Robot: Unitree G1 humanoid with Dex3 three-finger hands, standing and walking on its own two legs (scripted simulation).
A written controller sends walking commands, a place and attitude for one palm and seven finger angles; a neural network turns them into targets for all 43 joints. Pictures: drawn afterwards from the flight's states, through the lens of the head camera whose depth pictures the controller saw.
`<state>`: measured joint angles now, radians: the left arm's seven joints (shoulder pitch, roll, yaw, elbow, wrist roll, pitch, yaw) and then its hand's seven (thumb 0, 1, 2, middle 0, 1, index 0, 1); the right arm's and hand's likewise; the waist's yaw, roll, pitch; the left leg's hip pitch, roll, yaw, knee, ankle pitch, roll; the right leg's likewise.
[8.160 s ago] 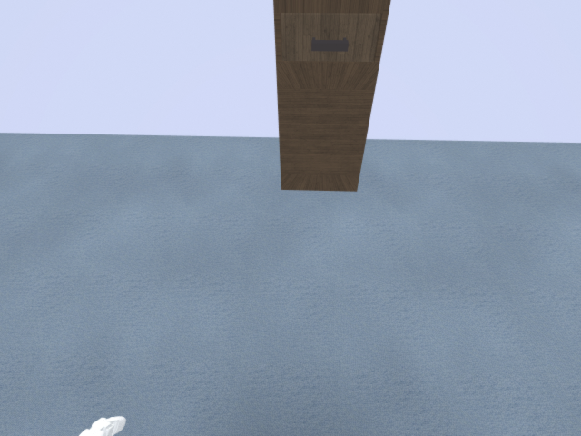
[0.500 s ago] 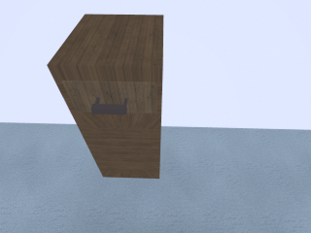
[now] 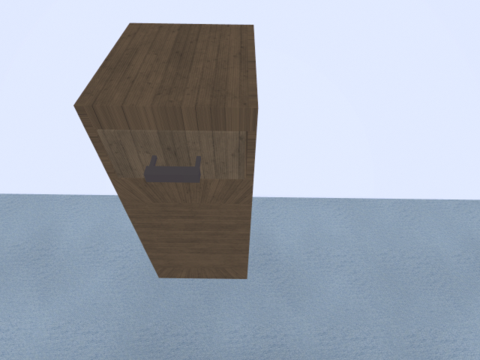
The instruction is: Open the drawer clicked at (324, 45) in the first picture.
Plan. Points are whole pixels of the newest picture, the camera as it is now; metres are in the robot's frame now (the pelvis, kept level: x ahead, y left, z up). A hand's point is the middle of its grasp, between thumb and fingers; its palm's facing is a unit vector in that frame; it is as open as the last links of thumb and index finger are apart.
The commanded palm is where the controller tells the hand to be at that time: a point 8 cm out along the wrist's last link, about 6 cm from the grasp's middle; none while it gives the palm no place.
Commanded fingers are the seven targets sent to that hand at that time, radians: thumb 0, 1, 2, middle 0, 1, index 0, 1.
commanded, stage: come to a stop and stand still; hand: left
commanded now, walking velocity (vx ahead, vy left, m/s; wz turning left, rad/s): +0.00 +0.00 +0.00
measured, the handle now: (174, 167) +0.53 +0.19 -0.03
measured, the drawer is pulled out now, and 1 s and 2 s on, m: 0.00 0.00 0.00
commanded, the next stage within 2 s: look again from close up in 0.12 s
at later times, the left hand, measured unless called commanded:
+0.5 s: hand out of the picture -0.03 +0.20 -0.19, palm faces +0.02 -0.98 -0.17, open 7.4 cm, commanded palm none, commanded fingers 0.00 0.90 0.90 -0.20 -0.30 -0.20 -0.30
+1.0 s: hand out of the picture -0.08 +0.20 -0.18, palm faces +0.02 -0.99 -0.17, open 7.4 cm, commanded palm none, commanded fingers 0.00 0.90 0.90 -0.20 -0.30 -0.20 -0.30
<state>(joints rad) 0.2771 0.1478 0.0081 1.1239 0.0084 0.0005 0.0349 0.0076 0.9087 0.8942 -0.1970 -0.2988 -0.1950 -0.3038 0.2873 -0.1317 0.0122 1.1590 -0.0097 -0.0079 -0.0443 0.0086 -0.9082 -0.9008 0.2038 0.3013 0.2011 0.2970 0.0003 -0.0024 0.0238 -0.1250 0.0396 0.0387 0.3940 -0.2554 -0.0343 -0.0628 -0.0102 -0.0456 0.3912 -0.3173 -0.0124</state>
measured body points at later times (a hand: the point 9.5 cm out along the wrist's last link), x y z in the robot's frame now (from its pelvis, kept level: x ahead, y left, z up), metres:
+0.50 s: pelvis -0.03 +0.04 -0.01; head -0.03 +0.05 +0.44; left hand -0.03 +0.25 -0.17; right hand -0.01 -0.20 -0.16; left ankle -0.03 +0.14 -0.74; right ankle -0.07 -0.10 -0.74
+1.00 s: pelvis -0.04 +0.03 -0.01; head -0.03 +0.03 +0.44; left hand -0.08 +0.25 -0.17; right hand -0.05 -0.19 -0.17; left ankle -0.03 +0.14 -0.74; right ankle -0.07 -0.10 -0.74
